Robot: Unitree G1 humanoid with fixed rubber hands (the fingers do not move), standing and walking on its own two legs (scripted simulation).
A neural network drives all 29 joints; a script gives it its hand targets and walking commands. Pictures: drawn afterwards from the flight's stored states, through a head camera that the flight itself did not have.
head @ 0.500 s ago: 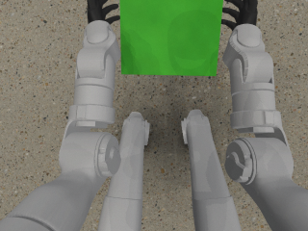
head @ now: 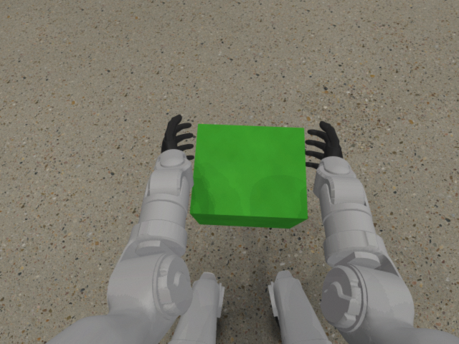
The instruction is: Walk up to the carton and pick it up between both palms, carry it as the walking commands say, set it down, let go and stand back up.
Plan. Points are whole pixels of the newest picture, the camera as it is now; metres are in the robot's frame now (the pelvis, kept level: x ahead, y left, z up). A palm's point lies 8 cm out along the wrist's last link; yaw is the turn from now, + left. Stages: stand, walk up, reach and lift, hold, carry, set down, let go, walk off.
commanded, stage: reach and lift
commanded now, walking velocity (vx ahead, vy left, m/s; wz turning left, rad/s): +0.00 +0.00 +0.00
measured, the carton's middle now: (247, 180) +0.42 -0.01 -0.10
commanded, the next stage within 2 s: none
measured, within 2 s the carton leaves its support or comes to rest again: neither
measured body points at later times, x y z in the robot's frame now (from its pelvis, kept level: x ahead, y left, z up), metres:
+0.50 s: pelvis +0.06 +0.00 +0.08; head +0.18 -0.01 +0.52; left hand +0.43 +0.14 +0.05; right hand +0.41 -0.15 +0.04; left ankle +0.09 +0.15 -0.63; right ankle +0.09 -0.14 -0.63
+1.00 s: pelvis +0.07 +0.00 +0.11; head +0.08 +0.00 +0.56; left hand +0.40 +0.15 +0.13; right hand +0.38 -0.15 +0.12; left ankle +0.09 +0.15 -0.63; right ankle +0.09 -0.14 -0.63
